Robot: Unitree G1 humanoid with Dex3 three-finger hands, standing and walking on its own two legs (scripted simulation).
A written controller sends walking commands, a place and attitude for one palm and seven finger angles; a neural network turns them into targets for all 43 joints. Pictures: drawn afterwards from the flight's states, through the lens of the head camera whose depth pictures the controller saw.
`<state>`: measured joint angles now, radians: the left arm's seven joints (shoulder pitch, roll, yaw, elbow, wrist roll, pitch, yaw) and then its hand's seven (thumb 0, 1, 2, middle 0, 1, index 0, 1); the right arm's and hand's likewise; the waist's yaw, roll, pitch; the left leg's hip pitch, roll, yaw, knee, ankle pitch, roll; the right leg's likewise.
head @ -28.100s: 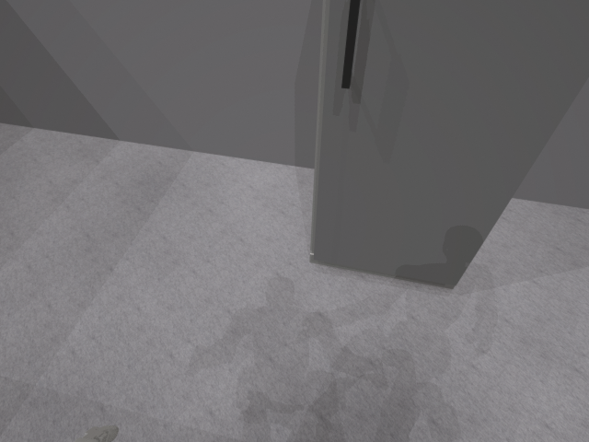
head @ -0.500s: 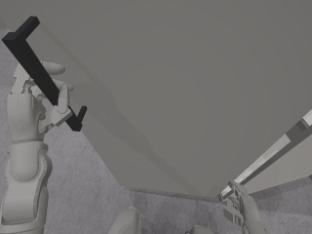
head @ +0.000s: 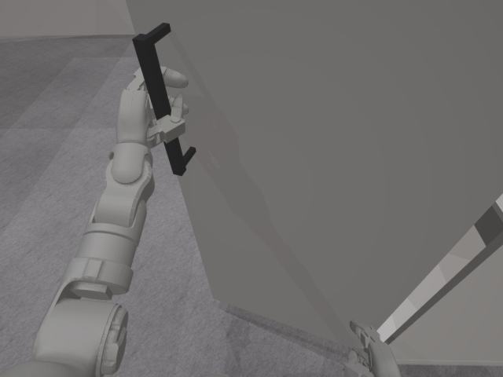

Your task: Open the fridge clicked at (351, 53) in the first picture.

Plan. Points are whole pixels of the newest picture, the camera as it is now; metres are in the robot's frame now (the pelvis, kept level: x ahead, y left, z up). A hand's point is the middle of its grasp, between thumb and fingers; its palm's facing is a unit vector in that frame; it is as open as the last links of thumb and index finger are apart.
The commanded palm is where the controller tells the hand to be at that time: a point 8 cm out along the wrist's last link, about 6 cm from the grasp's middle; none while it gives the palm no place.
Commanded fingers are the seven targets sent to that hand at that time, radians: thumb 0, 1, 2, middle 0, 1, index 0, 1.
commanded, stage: stop walking and hold the door back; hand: left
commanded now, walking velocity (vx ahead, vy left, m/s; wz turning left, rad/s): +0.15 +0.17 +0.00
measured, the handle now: (171, 109) +0.44 +0.18 +0.21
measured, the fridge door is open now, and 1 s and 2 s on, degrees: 71 68 68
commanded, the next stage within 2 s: loosen the grip on the handle in 0.60 s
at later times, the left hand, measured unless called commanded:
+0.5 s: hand (183, 117) +0.42 +0.16 +0.21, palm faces +0.10 -0.99 -0.12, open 5.3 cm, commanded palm +0.40 +0.21 +0.19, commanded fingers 0.00 0.90 0.90 -0.45 -1.40 -0.45 -1.40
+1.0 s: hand (178, 107) +0.43 +0.16 +0.22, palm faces +0.13 -0.98 -0.16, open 10.3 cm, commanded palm +0.39 +0.21 +0.21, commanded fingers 0.00 -0.55 0.20 -0.37 -1.30 -0.37 -1.30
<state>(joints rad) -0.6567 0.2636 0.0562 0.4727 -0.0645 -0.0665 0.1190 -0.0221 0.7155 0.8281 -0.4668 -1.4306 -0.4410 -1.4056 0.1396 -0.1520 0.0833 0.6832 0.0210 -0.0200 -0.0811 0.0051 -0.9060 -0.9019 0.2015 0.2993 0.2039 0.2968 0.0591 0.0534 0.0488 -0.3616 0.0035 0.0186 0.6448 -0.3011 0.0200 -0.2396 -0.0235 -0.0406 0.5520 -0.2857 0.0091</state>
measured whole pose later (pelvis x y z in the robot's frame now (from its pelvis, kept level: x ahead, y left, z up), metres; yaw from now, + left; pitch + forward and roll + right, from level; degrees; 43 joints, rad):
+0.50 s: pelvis +0.00 +0.03 +0.00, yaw -2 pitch -2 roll -1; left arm -0.59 0.26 0.13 0.41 -0.07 -0.16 0.09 -0.02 0.77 0.82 -0.46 -1.41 -0.37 -1.41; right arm 0.23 -0.20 0.02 0.71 0.03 -0.03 -0.09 0.01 -0.91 -0.90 0.20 0.30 0.20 0.30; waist -0.03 0.03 0.07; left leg -0.31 0.07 0.10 0.57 -0.23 0.00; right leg -0.25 -0.04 0.03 0.55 -0.27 0.05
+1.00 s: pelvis +0.01 +0.01 +0.01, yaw -1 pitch -1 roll +0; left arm -0.67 0.30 0.16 0.55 0.00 -0.17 0.03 0.00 0.00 0.48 -0.47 -1.40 -0.38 -1.38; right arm 0.29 -0.24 -0.01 0.70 0.02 -0.15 -0.01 0.00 -0.91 -0.90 0.20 0.30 0.20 0.30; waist -0.03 -0.03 0.00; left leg -0.30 0.07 0.07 0.51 -0.19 -0.02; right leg -0.25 -0.03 -0.01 0.54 -0.27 0.02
